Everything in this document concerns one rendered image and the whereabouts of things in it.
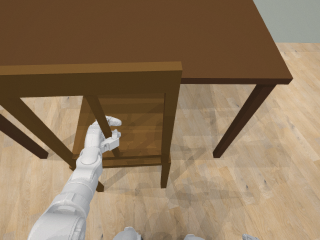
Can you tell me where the left robot shin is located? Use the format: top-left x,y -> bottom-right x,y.
124,227 -> 136,232

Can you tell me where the right robot shin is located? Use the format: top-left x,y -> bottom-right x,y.
184,234 -> 195,239

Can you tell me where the left robot hand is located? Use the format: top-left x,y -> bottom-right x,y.
84,115 -> 122,153

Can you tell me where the left robot upper arm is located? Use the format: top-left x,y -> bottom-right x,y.
30,212 -> 87,240

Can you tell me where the table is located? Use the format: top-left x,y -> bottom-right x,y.
0,0 -> 293,159

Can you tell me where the left robot forearm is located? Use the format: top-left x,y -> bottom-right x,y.
27,146 -> 103,240

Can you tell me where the chair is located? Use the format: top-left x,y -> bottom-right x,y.
0,61 -> 183,192

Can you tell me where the robot shin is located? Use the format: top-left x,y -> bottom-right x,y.
184,234 -> 195,239
124,227 -> 136,232

